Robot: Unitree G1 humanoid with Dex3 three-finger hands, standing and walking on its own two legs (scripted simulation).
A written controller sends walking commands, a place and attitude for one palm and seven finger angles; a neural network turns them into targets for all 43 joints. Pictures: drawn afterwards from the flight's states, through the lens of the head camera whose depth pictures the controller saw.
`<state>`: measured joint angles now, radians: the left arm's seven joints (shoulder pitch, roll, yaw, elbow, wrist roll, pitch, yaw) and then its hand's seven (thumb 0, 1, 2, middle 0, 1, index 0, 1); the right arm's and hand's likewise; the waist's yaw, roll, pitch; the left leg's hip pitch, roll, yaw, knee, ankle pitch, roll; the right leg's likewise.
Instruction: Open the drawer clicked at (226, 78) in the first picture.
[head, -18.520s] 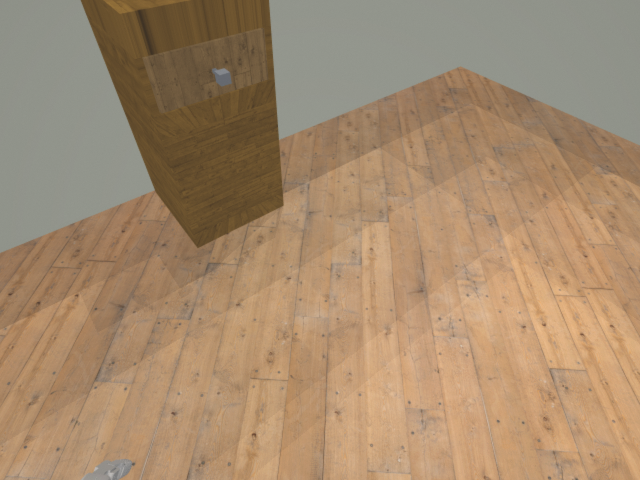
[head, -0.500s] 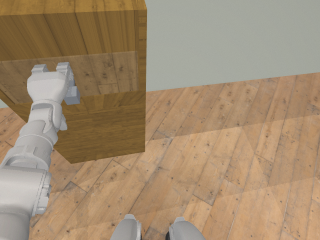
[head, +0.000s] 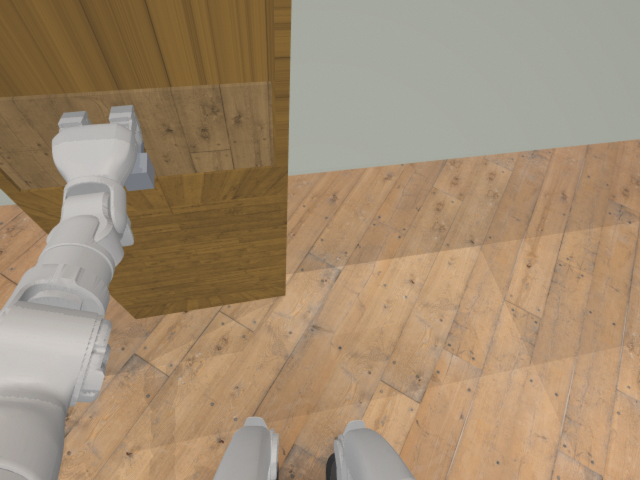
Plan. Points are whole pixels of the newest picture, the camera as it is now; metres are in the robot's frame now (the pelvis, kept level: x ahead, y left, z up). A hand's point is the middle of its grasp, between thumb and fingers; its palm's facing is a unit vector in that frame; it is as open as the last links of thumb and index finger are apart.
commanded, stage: lower the fingers behind the handle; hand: left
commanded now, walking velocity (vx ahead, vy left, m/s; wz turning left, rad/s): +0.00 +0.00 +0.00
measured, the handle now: (137, 161) +0.54 +0.24 +0.02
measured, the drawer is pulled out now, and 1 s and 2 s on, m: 0.00 0.00 0.00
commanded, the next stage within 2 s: lift the fingers back up to retry in 0.24 s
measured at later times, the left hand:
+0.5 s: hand (113, 179) +0.50 +0.26 +0.03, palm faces -0.04 +0.00 -1.00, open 13.8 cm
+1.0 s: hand (107, 168) +0.50 +0.26 +0.05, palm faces -0.06 -0.07 -1.00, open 13.3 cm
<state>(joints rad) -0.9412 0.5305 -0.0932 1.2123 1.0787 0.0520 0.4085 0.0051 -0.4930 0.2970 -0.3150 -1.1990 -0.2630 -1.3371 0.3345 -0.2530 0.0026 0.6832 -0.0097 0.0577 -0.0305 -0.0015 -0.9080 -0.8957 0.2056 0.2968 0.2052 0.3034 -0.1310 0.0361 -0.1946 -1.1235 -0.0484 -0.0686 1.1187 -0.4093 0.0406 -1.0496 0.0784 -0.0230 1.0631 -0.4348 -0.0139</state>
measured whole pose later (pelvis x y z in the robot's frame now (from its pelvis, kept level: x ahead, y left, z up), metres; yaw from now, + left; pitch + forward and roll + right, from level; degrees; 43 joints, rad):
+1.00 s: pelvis +0.05 +0.00 +0.05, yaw +0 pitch +20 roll -3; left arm -0.71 0.50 -0.02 1.03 1.04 -0.02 0.36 0.00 -0.49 0.30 -0.40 -1.21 -0.43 -1.21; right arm 0.38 -0.25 -0.03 0.72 -0.01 0.05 -0.05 0.00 -0.91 -0.90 0.21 0.30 0.21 0.30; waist -0.11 0.05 -0.16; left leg -0.84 -0.04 -0.07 0.89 -0.39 0.05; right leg -0.75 0.08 0.00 0.80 -0.39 -0.01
